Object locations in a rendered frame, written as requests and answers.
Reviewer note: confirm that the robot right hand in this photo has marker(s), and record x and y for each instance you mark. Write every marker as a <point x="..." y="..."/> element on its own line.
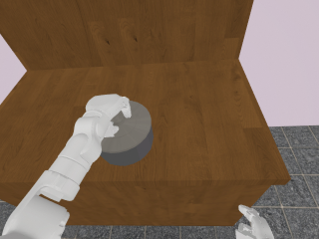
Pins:
<point x="259" y="227"/>

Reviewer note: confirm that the knob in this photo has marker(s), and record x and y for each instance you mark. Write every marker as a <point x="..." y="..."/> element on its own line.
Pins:
<point x="119" y="119"/>

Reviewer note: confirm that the left robot forearm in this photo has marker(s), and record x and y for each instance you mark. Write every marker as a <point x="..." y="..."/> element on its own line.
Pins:
<point x="62" y="180"/>

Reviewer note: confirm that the lid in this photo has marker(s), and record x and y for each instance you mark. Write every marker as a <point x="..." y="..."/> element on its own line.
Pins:
<point x="131" y="133"/>

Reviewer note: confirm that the table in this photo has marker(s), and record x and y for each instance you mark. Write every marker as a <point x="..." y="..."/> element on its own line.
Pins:
<point x="212" y="149"/>

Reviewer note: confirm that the robot left hand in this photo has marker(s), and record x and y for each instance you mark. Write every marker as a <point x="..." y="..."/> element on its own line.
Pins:
<point x="111" y="105"/>

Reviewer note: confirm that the left robot upper arm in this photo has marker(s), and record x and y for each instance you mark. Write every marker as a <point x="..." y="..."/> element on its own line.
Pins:
<point x="40" y="219"/>

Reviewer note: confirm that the pot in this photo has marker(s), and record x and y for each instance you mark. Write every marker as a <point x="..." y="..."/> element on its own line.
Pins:
<point x="132" y="155"/>

